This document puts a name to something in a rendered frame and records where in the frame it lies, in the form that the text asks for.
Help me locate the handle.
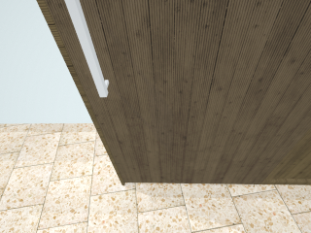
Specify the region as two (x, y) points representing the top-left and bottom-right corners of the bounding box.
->
(64, 0), (109, 97)

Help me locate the wardrobe door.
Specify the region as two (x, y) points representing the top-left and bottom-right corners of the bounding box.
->
(266, 128), (311, 179)
(46, 0), (311, 184)

